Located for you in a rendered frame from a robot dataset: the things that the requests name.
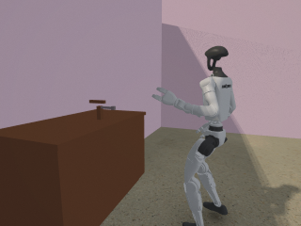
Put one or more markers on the robot left upper arm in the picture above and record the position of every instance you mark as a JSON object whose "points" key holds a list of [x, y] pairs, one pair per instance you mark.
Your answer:
{"points": [[207, 86]]}

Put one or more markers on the right robot hand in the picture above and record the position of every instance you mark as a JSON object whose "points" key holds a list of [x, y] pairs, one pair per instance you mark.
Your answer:
{"points": [[203, 129]]}

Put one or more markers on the left robot forearm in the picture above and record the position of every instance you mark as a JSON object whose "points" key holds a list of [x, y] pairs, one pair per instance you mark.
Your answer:
{"points": [[198, 110]]}

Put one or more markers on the counter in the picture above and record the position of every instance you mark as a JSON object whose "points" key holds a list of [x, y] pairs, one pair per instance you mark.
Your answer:
{"points": [[71, 170]]}

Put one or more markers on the robot left thigh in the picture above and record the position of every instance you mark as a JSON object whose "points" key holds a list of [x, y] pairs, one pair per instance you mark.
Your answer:
{"points": [[195, 159]]}

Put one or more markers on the humanoid robot head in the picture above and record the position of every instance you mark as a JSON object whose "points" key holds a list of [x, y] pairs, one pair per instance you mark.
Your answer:
{"points": [[215, 53]]}

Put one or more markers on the robot right upper arm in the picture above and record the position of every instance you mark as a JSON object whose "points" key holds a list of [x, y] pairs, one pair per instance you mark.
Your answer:
{"points": [[232, 99]]}

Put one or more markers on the left robot hand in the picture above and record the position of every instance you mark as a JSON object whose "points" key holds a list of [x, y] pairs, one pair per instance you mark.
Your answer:
{"points": [[168, 99]]}

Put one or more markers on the tap lever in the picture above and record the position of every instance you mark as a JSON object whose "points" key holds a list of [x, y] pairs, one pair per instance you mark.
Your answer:
{"points": [[113, 107]]}

